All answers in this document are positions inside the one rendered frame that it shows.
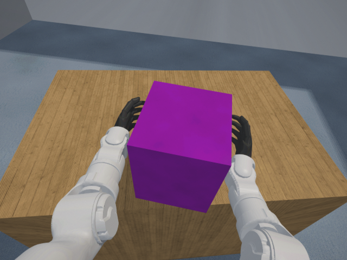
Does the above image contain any right robot upper arm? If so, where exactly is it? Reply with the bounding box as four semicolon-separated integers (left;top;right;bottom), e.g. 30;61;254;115
240;228;310;260

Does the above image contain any left robot upper arm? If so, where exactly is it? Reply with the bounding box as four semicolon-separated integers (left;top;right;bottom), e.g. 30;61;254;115
15;192;119;260

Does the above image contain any right robot hand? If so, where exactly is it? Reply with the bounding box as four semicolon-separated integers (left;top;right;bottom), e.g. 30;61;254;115
232;115;252;157

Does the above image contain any left robot hand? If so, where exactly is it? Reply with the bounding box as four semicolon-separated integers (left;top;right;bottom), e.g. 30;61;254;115
114;97;145;131

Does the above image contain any pedestal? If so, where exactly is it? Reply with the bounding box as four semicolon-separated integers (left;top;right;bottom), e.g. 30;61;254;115
0;70;347;260

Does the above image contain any carton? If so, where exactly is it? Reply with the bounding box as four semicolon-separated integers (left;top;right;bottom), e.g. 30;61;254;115
127;81;232;213

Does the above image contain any right robot forearm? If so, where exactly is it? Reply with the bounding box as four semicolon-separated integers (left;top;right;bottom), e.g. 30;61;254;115
224;154;294;242

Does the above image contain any left robot forearm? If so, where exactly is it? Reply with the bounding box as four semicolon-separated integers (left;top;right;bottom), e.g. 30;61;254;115
51;126;130;236

